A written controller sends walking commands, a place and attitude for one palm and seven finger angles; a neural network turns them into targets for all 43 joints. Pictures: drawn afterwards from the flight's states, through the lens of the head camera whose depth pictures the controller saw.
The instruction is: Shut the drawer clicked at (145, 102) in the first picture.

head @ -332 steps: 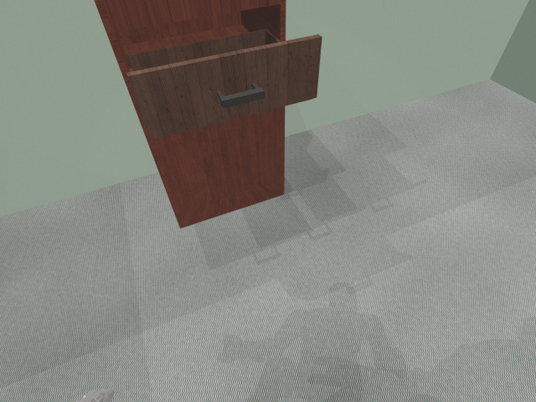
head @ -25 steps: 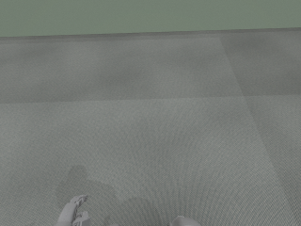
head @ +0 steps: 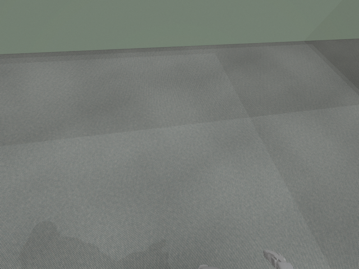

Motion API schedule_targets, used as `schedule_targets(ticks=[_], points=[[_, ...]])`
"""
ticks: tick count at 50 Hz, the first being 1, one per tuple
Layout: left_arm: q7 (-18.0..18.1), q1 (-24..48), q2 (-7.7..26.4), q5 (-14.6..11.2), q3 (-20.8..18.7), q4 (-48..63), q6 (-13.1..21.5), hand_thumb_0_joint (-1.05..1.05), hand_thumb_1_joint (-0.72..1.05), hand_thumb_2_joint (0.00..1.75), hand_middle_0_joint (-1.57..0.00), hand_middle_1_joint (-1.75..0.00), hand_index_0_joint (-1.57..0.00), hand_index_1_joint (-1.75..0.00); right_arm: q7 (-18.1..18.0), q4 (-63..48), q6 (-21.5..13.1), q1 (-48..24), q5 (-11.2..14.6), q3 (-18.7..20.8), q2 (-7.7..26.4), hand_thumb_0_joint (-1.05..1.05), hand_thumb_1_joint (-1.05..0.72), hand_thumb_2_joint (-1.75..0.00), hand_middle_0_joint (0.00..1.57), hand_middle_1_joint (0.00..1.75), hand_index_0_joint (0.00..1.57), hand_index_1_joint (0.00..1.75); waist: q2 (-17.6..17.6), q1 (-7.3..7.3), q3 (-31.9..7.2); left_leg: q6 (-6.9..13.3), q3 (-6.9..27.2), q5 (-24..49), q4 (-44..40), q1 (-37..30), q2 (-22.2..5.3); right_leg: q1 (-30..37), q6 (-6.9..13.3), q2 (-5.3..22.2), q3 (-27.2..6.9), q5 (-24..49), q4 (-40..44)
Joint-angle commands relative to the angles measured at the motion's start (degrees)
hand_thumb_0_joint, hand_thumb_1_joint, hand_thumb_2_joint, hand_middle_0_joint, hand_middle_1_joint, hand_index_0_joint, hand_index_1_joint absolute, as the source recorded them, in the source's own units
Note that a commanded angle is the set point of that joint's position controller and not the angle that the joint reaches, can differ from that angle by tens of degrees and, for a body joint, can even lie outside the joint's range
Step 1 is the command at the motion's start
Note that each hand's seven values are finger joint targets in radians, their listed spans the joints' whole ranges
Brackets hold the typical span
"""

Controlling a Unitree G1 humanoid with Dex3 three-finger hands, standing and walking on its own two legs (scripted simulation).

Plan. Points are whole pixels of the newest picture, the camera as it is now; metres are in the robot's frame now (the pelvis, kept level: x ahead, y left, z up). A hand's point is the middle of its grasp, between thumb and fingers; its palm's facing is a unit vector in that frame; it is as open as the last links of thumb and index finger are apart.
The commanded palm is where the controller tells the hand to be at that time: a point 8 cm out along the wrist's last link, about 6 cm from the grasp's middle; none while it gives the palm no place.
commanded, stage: turn to face it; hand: left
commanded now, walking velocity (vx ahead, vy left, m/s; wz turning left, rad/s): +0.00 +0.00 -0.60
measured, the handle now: out of the picture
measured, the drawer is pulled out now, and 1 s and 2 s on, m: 0.29 0.29 0.29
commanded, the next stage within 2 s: none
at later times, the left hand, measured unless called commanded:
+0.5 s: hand (139, 252) +0.17 +0.11 -0.14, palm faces -0.32 -0.90 -0.30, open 7.4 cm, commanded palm none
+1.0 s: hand (132, 261) +0.15 +0.13 -0.17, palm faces -0.49 -0.84 -0.22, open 7.4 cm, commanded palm none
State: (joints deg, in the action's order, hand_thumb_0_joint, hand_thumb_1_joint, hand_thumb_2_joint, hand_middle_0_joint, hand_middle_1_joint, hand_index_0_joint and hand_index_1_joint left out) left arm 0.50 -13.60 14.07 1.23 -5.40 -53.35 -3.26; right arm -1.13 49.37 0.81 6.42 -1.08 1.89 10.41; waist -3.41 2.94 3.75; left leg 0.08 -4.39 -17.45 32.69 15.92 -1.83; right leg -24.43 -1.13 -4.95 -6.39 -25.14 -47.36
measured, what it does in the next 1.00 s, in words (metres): steps on the spot, turning right: right foot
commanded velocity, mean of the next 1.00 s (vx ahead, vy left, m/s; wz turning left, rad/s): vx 0.00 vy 0.00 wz -0.60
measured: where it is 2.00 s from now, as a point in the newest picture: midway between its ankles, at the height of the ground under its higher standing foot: outside the picture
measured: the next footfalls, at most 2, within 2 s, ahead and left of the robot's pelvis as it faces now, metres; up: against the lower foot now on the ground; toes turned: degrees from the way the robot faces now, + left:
right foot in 0.42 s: -0.01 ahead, -0.14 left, +0.00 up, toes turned -23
left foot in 1.02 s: +0.11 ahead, +0.04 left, +0.00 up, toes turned -35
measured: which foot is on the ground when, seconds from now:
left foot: down 0.00-0.42, up 0.44-1.00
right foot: up 0.00-0.40, down 0.42-1.00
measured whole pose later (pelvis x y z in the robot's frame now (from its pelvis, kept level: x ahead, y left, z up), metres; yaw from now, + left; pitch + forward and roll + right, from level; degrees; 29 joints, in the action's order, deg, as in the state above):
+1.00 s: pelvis +0.01 -0.02 +0.00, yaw -36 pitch +2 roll -1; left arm 0.7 -15.0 12.6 1.3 -4.0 -53.6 -2.5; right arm -1.2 49.5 1.9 4.5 -0.3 2.9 11.8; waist -1.6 2.8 3.9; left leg -4.3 -0.5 -19.7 35.9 18.3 -0.7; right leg -16.2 0.8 -6.3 -11.0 -14.1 -29.4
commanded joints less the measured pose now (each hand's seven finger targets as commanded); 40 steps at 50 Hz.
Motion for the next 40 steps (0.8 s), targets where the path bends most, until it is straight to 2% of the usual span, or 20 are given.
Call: schedule_targets(ticks=[1, 3, 6, 8, 11, 13, 15, 17, 18, 19, 20, 21, 22, 23, 24, 26, 28, 29, 34, 40], points=[[-1.18, -1.51, 5.89, 0.48, -2.35, 3.89, 0.7, 0.0, 0.9, 0.9, -0.2, -0.3, -0.2, -0.3, -1.36, -4.64, -1.25, 0.54, -0.4, 2.16, 9.7, 0.0, -0.9, -0.9, 0.2, 0.3, 0.2, 0.3, 13.84, -0.96, -2.76, 5.26, 9.46, 24.55, -15.05, -4.55, -18.13, -8.16, -2.73, 4.59, 2.23, -0.45, -24.39], [-1.73, -1.72, 4.72, 0.3, -1.9, 3.64, 0.5, 0.0, 0.9, 0.9, -0.2, -0.3, -0.2, -0.3, -1.36, -4.08, -1.52, 1.79, -0.15, 1.99, 9.09, 0.0, -0.9, -0.9, 0.2, 0.3, 0.2, 0.3, 13.3, -1.17, -2.91, 4.3, 3.76, 28.48, -13.92, -6.49, -15.58, -8.67, -3.39, 5.34, 4.11, 2.58, -25.83], [-1.89, -0.24, 3.49, -0.01, -1.35, 4.12, 0.04, 0.0, 0.9, 0.9, -0.2, -0.3, -0.2, -0.3, -1.25, -2.43, -1.56, 6.48, -0.07, 2.49, 9.8, 0.0, -0.9, -0.9, 0.2, 0.3, 0.2, 0.3, 12.9, -2.76, -4.19, 5.52, 2.29, 27.93, -13.34, -11.23, -16.13, -9.23, -4.13, 6.18, 5.51, 3.0, -22.32], [-2.0, 2.33, 3.19, 0.01, -1.11, 4.58, -0.02, 0.0, 0.9, 0.9, -0.2, -0.3, -0.2, -0.3, -1.16, -1.46, -1.5, 9.23, -0.04, 2.82, 9.9, 0.0, -0.9, -0.9, 0.2, 0.3, 0.2, 0.3, 12.55, -4.04, -3.18, 5.91, 1.78, 28.64, -13.42, -12.51, -16.94, -9.18, -4.23, 6.97, 6.86, 2.43, -18.89], [-2.12, 4.82, 2.24, -0.19, -0.71, 5.56, -0.27, 0.0, 0.9, 0.9, -0.2, -0.3, -0.2, -0.3, -0.9, -0.41, -1.31, 10.32, -0.21, 3.52, 10.92, 0.0, -0.9, -0.9, 0.2, 0.3, 0.2, 0.3, 13.6, -4.75, -2.92, 7.03, 0.68, 26.37, -13.55, -13.2, -18.96, -7.36, -4.14, 8.39, 8.59, 0.17, -11.2], [-2.19, 6.59, 1.95, -0.17, -0.33, 5.93, -0.02, 0.0, 0.9, 0.9, -0.2, -0.3, -0.2, -0.3, -0.63, 0.24, -1.1, 11.07, -0.34, 3.92, 11.41, 0.0, -0.9, -0.9, 0.2, 0.3, 0.2, 0.3, 15.14, -5.67, -2.96, 6.89, -1.26, 27.86, -12.41, -12.97, -19.46, -4.4, -3.65, 8.29, 10.39, -0.96, -5.5], [-2.13, 6.47, 1.44, -0.29, -0.14, 6.05, 0.39, 0.0, 0.9, 0.9, -0.2, -0.3, -0.2, -0.3, -0.37, 0.81, -0.98, 10.87, -0.5, 4.33, 12.33, 0.0, -0.9, -0.9, 0.2, 0.3, 0.2, 0.3, 16.31, -5.5, -4.03, 6.88, -2.43, 28.8, -10.68, -12.86, -20.42, -1.31, -2.85, 7.65, 11.56, -1.63, -0.25], [-2.0, 5.75, 1.53, -0.3, -0.03, 6.03, 0.9, 0.0, 0.9, 0.9, -0.2, -0.3, -0.2, -0.3, -0.05, 1.01, -0.89, 10.29, -0.53, 4.77, 13.14, 0.0, -0.9, -0.9, 0.2, 0.3, 0.2, 0.3, 16.76, -5.04, -4.67, 5.81, -3.87, 29.03, -8.27, -12.14, -20.96, 1.87, -1.76, 6.93, 12.36, -0.41, 5.02], [-1.88, 5.06, 1.92, -0.23, -0.08, 5.85, 1.19, 0.0, 0.9, 0.9, -0.2, -0.3, -0.2, -0.3, 0.1, 1.28, -0.81, 10.55, -0.46, 4.89, 12.86, 0.0, -0.9, -0.9, 0.2, 0.3, 0.2, 0.3, 15.88, -4.62, -5.13, 4.55, -5.0, 28.71, -6.12, -11.06, -20.57, 4.97, -1.11, 6.35, 12.72, 2.54, 9.48], [-1.77, 2.46, 2.59, -0.17, -0.32, 5.14, 1.63, 0.0, 0.9, 0.9, -0.2, -0.3, -0.2, -0.3, 0.17, 1.29, -0.8, 9.91, -0.27, 4.89, 12.85, 0.0, -0.9, -0.9, 0.2, 0.3, 0.2, 0.3, 14.22, -2.9, -6.63, 2.35, -7.05, 26.88, -1.87, -9.46, -19.77, 9.94, -0.5, 6.17, 12.98, 9.0, 16.52], [-1.45, -1.22, 5.57, 0.1, -0.85, 3.89, 2.41, 0.0, 0.9, 0.9, -0.2, -0.3, -0.2, -0.3, 0.43, 1.13, -0.73, 10.58, 0.17, 4.65, 11.67, 0.0, -0.9, -0.9, 0.2, 0.3, 0.2, 0.3, 7.65, -1.02, -8.8, -0.97, -9.39, 21.6, 6.9, -4.1, -17.64, 19.36, 0.68, 8.59, 9.84, 17.79, 24.26], [-0.56, -5.75, 12.94, 0.64, -2.19, 2.55, 3.35, 0.0, 0.9, 0.9, -0.2, -0.3, -0.2, -0.3, 0.77, -1.31, -0.37, 9.14, 0.44, 3.31, 7.05, 0.0, -0.9, -0.9, 0.2, 0.3, 0.2, 0.3, -13.11, 1.48, -9.19, -4.55, -10.92, -10.2, 19.87, 13.2, -9.88, 29.62, 5.95, 22.99, -10.3, 38.18, 27.87], [0.35, -7.86, 16.07, -0.46, -2.81, 1.9, 2.85, 0.0, 0.9, 0.9, -0.2, -0.3, -0.2, -0.3, 0.26, -3.47, 0.29, 5.74, 0.31, 2.69, 6.55, 0.0, -0.9, -0.9, 0.2, 0.3, 0.2, 0.3, -14.95, 2.32, -10.35, -5.34, -3.38, -21.74, 29.87, 18.97, -5.96, 28.37, 11.57, 29.25, -16.14, 57.1, 25.13], [0.92, -7.39, 14.02, -0.69, -2.57, 2.09, 2.57, 0.0, 0.9, 0.9, -0.2, -0.3, -0.2, -0.3, -0.24, -3.23, 0.79, 5.0, 0.43, 2.82, 7.32, 0.0, -0.9, -0.9, 0.2, 0.3, 0.2, 0.3, -8.62, 1.72, -8.82, -4.75, 1.56, -18.33, 33.97, 19.37, -7.36, 26.06, 12.99, 28.34, -11.47, 56.36, 24.42], [1.21, -4.13, 12.22, -0.59, -2.46, 2.59, 2.72, 0.0, 0.9, 0.9, -0.2, -0.3, -0.2, -0.3, -0.29, -2.42, 0.81, 4.52, 0.42, 2.67, 6.85, 0.0, -0.9, -0.9, 0.2, 0.3, 0.2, 0.3, -11.53, 0.63, -7.69, -4.6, 3.04, -14.88, 34.71, 20.49, -7.85, 24.51, 11.77, 24.26, -10.13, 51.66, 24.85], [1.04, 1.02, 8.83, -0.77, -1.12, 3.93, 2.91, 0.0, 0.9, 0.9, -0.2, -0.3, -0.2, -0.3, -0.03, -0.77, 0.96, 4.88, 0.02, 3.21, 8.2, 0.0, -0.9, -0.9, 0.2, 0.3, 0.2, 0.3, -6.42, -1.72, -5.18, -5.57, 3.69, -7.22, 35.49, 19.43, -7.49, 21.78, 10.2, 19.84, -6.2, 48.31, 24.98], [0.81, 2.67, 8.11, -0.8, -0.82, 4.61, 3.26, 0.0, 0.9, 0.9, -0.2, -0.3, -0.2, -0.3, 0.15, 0.62, 1.19, 6.9, -0.01, 3.27, 7.77, 0.0, -0.9, -0.9, 0.2, 0.3, 0.2, 0.3, -4.05, -3.13, -6.14, -6.23, 3.25, -3.35, 33.59, 16.78, -6.45, 20.19, 8.94, 17.17, -3.77, 47.43, 25.31], [0.73, 2.52, 8.29, -0.76, -0.76, 4.8, 3.42, 0.0, 0.9, 0.9, -0.2, -0.3, -0.2, -0.3, 0.13, 0.85, 1.36, 7.64, -0.07, 3.27, 7.7, 0.0, -0.9, -0.9, 0.2, 0.3, 0.2, 0.3, -4.34, -3.34, -6.77, -6.5, 3.16, -2.59, 32.99, 16.54, -6.02, 20.7, 8.75, 16.81, -3.41, 47.33, 25.41], [0.46, -0.06, 8.74, -0.77, -0.8, 4.32, 3.5, 0.0, 0.9, 0.9, -0.2, -0.3, -0.2, -0.3, -0.12, 0.1, 1.57, 4.55, -0.04, 3.3, 8.08, 0.0, -0.9, -0.9, 0.2, 0.3, 0.2, 0.3, -3.67, -2.39, -5.52, -7.21, 4.35, -1.64, 31.22, 18.06, -4.92, 20.44, 9.49, 16.34, -7.68, 43.46, 26.41], [0.59, -1.37, 9.43, -0.2, -1.24, 4.28, 3.07, 0.0, 0.9, 0.9, -0.2, -0.3, -0.2, -0.3, -0.25, -2.28, 1.04, -1.05, 0.24, 2.99, 7.77, 0.0, -0.9, -0.9, 0.2, 0.3, 0.2, 0.3, -3.39, -1.04, -4.81, -6.5, 4.86, -5.08, 23.6, 15.96, -3.04, 18.87, 12.51, 16.7, -15.22, 37.87, 26.42]])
